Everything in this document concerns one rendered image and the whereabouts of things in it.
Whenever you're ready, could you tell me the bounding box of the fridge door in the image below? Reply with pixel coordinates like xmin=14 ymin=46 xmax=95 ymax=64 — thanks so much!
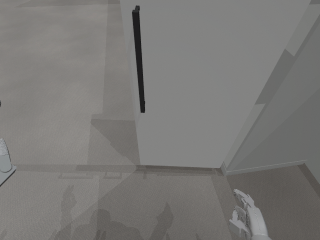
xmin=120 ymin=0 xmax=311 ymax=168

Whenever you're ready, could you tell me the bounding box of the handle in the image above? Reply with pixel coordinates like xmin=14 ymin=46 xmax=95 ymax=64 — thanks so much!
xmin=132 ymin=5 xmax=145 ymax=113

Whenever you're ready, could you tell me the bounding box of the robot right hand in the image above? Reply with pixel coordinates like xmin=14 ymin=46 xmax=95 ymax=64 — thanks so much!
xmin=229 ymin=189 xmax=269 ymax=240

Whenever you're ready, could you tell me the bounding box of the robot left hand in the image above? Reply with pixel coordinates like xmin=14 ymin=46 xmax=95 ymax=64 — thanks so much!
xmin=0 ymin=100 xmax=17 ymax=187

